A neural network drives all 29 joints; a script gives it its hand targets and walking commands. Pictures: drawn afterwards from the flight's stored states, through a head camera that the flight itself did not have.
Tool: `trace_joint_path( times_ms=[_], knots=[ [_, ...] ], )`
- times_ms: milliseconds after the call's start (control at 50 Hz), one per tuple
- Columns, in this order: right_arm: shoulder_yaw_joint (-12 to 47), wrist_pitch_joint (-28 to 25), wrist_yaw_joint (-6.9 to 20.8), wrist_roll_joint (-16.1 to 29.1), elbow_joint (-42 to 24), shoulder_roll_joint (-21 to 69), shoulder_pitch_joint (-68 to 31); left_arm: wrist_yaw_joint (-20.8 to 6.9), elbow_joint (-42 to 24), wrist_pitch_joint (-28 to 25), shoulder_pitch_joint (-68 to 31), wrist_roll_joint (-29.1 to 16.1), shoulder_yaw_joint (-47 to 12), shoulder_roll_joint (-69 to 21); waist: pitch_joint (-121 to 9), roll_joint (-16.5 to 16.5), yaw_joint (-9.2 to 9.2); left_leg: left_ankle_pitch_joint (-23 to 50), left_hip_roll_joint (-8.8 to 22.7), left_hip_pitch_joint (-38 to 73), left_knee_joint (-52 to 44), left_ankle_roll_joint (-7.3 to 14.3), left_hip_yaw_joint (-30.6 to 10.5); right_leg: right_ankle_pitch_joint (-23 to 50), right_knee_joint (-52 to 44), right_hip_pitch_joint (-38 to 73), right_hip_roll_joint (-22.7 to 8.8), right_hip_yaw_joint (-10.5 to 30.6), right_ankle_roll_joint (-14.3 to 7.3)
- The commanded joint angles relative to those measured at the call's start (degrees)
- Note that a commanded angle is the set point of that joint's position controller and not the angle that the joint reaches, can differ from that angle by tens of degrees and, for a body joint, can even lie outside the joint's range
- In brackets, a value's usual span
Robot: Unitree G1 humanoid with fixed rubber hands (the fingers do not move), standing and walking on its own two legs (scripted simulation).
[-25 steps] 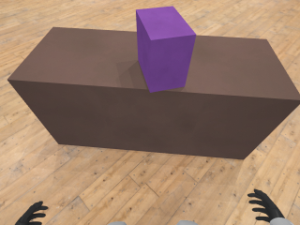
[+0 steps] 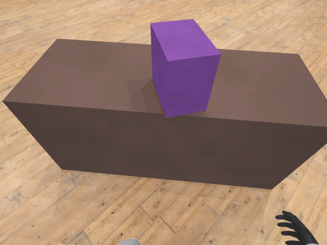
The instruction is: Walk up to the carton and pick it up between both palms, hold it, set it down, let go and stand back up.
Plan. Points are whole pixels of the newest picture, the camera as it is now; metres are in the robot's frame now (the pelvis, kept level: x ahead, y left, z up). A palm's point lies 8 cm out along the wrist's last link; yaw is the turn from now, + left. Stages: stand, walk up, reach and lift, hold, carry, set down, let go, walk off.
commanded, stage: walk up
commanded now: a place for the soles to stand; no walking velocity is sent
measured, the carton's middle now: (179, 68) +0.71 -0.06 +0.01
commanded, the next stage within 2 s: none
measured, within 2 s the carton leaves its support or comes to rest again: neither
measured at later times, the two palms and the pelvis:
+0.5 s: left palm (30, 233) +0.16 +0.32 -0.05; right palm (298, 205) +0.22 -0.36 -0.08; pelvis +0.12 -0.03 +0.01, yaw -1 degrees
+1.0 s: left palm (60, 170) +0.33 +0.32 -0.08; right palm (288, 185) +0.28 -0.36 -0.08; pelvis +0.23 -0.02 +0.00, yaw -1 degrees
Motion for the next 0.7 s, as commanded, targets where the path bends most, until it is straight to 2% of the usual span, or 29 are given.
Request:
trace_joint_path(
  times_ms=[0, 20, 40, 60, 100, 120, 180, 220, 240, 260, 280, 300, 320, 340, 360, 380, 420, 460, 500, 560, 580, 600, 620, 640, 660, 680],
  knots=[
    [-7.1, -1.3, -1.1, -2.3, -0.2, -18.6, 16.9, -0.1, -7.9, -0.1, -3.9, -1.2, 0.9, 3.7, -8.1, 14.7, -6.72, -11.2, 20.6, 33.6, -23.9, 11.2, -37.4, -6.0, 25.9, -31.4, 5.2, 2.8, -1.8],
    [-7.1, -1.3, -1.1, -0.5, -1.2, -18.7, 13.0, 0.6, -6.4, 0.6, -5.6, -1.1, 2.0, 10.0, -4.0, 3.8, -6.06, -18.5, 23.8, 27.4, -25.0, 15.7, -40.8, -7.3, 29.5, -33.1, 2.1, 8.9, -2.1],
    [-6.4, -1.3, -1.1, 0.1, -1.1, -16.7, 10.5, 0.3, -5.6, 0.7, -6.3, -1.0, 2.6, 10.7, 2.0, 1.3, -4.21, -17.4, 21.6, 21.5, -25.0, 15.3, -35.6, -3.0, 28.9, -32.9, -0.4, 9.6, -1.8],
    [-5.8, -1.2, -1.2, 0.1, -1.3, -14.6, 8.2, -0.1, -4.7, 0.8, -5.5, -0.8, 2.7, 10.0, 3.8, 1.9, -2.72, -14.6, 18.5, 18.6, -25.2, 13.5, -29.2, -0.3, 25.4, -31.8, -1.8, 9.6, -1.5],
    [-5.2, -1.1, -1.1, -0.4, -2.8, -12.5, 6.0, -1.0, -2.8, 0.8, -1.8, -0.6, 3.2, 10.0, 0.7, 6.6, -1.21, -9.8, 14.1, 15.9, -23.4, 11.0, -20.3, 1.9, 16.9, -24.6, -3.1, 7.1, -0.3],
    [-5.2, -1.0, -0.8, -0.7, -3.1, -12.8, 6.9, -1.4, -2.6, 0.8, -2.3, -0.6, 3.3, 9.4, -0.1, 8.4, -1.54, -7.9, 13.3, 14.7, -22.6, 11.3, -18.1, 1.6, 13.7, -21.9, -2.7, 5.4, 0.1],
    [-5.6, -0.8, -0.4, -1.1, -4.1, -14.1, 8.4, -1.9, -3.0, 0.8, -5.6, -0.5, 3.4, 8.9, 0.4, 9.8, -2.75, -10.5, 13.8, 12.7, -22.3, 12.5, -17.2, 2.5, 6.5, -19.3, -1.9, 3.0, 0.3],
    [-5.7, -0.4, -0.2, -1.2, -4.9, -14.4, 7.4, -1.8, -2.7, 0.3, -5.7, -0.4, 3.7, 9.0, 0.5, 9.6, -2.15, -10.5, 13.9, 9.6, -20.7, 12.2, -15.9, 4.0, 1.6, -15.0, -0.8, 1.7, 0.0],
    [-5.6, -0.1, -0.1, -1.1, -5.6, -14.2, 6.1, -1.6, -2.3, 0.0, -3.9, -0.4, 3.8, 8.8, -0.8, 9.1, -1.06, -9.1, 13.2, 8.2, -18.0, 11.4, -13.9, 5.8, -2.1, -10.5, 0.0, 0.9, -0.3],
    [-5.2, 0.3, 0.1, -1.1, -6.1, -13.3, 4.4, -1.3, -1.3, -0.5, -0.1, -0.2, 4.0, 8.3, -3.8, 8.3, 1.45, -6.2, 11.4, 6.2, -12.6, 10.0, -10.6, 9.6, -8.1, -3.1, 1.1, -0.2, -1.0],
    [-4.0, 0.6, 0.1, -1.3, -6.0, -9.6, 5.2, -0.6, 0.4, -1.1, 5.2, 0.2, 5.0, 9.5, -7.5, 2.2, 4.19, -4.7, 8.1, 0.7, -2.7, 7.3, -6.9, 9.3, -11.6, 8.7, 2.4, 0.8, -1.1],
    [-2.6, 0.5, 0.2, -1.0, -6.7, -5.5, 4.8, 0.3, 1.5, -1.4, 9.9, 0.6, 6.4, 13.5, -8.0, -10.2, 6.89, -4.3, 1.8, -9.9, 11.9, 3.8, -0.9, -2.9, -18.7, 16.5, -5.2, 15.0, -3.1],
    [-2.0, 1.1, 0.3, -0.8, -7.4, -4.4, 3.5, 0.9, -0.1, -1.7, 8.2, 0.9, 7.2, 18.7, -4.6, -16.6, 6.32, -11.2, -4.2, -24.4, 22.3, 0.3, 0.3, -18.7, -28.9, 18.1, -19.2, 41.6, -8.6],
    [-2.9, 1.6, -0.3, -1.0, -6.2, -9.3, 1.0, 0.9, -1.3, -1.4, 5.6, 0.0, 6.5, 18.1, -2.0, -6.6, 5.47, -11.3, -0.9, -25.2, 26.2, 0.7, -5.7, -21.0, -28.9, 14.9, -20.4, 43.3, -10.6],
    [-3.0, 1.5, -0.1, -0.7, -5.0, -10.1, 2.3, 1.0, -2.2, -1.4, 2.9, -0.3, 6.2, 16.4, 0.8, -4.2, 3.92, -6.4, 1.3, -23.7, 24.9, 0.6, -7.0, -15.7, -27.5, 11.8, -18.6, 37.5, -11.1],
    [-3.2, 1.5, 0.1, -0.6, -3.9, -10.1, 3.5, 1.0, -2.5, -1.2, 1.6, -0.6, 5.8, 14.2, 2.2, -3.7, 2.83, -3.1, 2.6, -20.7, 22.2, 0.3, -6.8, -11.2, -26.6, 8.6, -15.4, 30.9, -9.5],
    [-3.8, 1.5, 0.5, -0.8, -1.9, -9.4, 5.7, 0.8, -2.9, -1.2, 0.8, -0.4, 5.1, 12.9, 2.0, -7.9, 1.94, -2.0, 2.2, -15.1, 16.5, -0.6, -4.5, -1.5, -25.2, 6.2, -11.9, 23.0, -9.2],
    [-3.6, 1.5, 0.8, -0.7, -2.1, -8.6, 4.0, 0.4, -3.2, -1.3, 1.5, -0.3, 5.0, 13.0, 2.1, -9.8, 2.36, -3.4, 2.0, -13.0, 11.8, -1.0, -3.0, 5.1, -23.5, 6.3, -11.7, 20.0, -11.4],
    [-3.4, 1.4, 0.9, -0.8, -3.0, -8.1, 0.5, 0.2, -3.3, -1.1, 2.4, -0.3, 5.2, 14.1, 2.5, -10.9, 3.66, -4.6, 2.4, -12.4, 8.0, -0.9, -2.3, 5.6, -22.7, 6.8, -12.8, 19.7, -13.2],
    [-3.2, 0.6, 0.8, -0.6, -3.2, -7.3, -0.7, -0.1, -4.1, -0.5, 1.5, -0.4, 5.0, 14.6, 0.7, -11.9, 3.83, -4.4, 1.1, -7.4, 0.8, -0.3, -1.0, 11.1, -19.0, 7.2, -13.2, 17.8, -13.2],
    [-3.2, 0.1, 0.6, -0.3, -2.8, -7.0, 0.8, -0.1, -4.4, -0.3, 0.2, -0.5, 4.9, 14.5, -0.9, -12.5, 2.82, -3.8, 0.4, -3.6, -2.7, 0.1, -0.3, 15.6, -16.5, 6.5, -13.3, 16.4, -12.9],
    [-3.3, -0.4, 0.4, -0.3, -1.8, -6.7, 4.0, -0.2, -5.0, 0.0, -2.3, -0.8, 4.5, 13.9, -3.1, -10.8, 0.48, 1.5, -0.5, 3.9, -9.8, 0.5, 0.9, 20.1, -11.4, 3.9, -11.7, 12.5, -11.6],
    [-4.1, -1.0, -0.2, -0.7, 0.0, -7.7, 8.4, -0.2, -5.5, 0.3, -2.8, -1.1, 3.4, 11.0, -5.9, -6.9, -1.88, 5.8, -2.6, 14.6, -14.4, 0.9, 1.8, 21.3, -3.3, -1.4, -8.5, 8.2, -9.1],
    [-5.5, -1.2, -0.9, -1.7, 1.7, -11.5, 13.9, 0.0, -6.4, 0.2, -2.5, -1.5, 1.9, 6.8, -9.5, 3.2, -4.51, 1.4, 2.3, 26.5, -17.2, 3.0, -7.5, 17.2, 9.8, -11.1, -4.6, 4.4, -5.9],
    [-7.0, -1.5, -1.4, -2.4, 0.2, -18.4, 15.0, -0.2, -7.5, 0.2, -3.9, -1.3, 0.8, 3.6, -6.5, 15.1, -5.71, -11.6, 19.2, 32.0, -24.7, 9.6, -35.8, -3.5, 22.3, -31.1, 5.0, 1.3, -1.3],
    [-6.9, -1.4, -1.3, -0.9, -1.0, -18.3, 12.2, 0.5, -6.1, 0.9, -5.9, -0.9, 1.9, 9.2, -1.7, 5.5, -5.34, -13.9, 22.7, 26.4, -24.9, 15.1, -38.9, -7.6, 25.9, -33.9, 2.2, 7.5, -1.4]
  ],
)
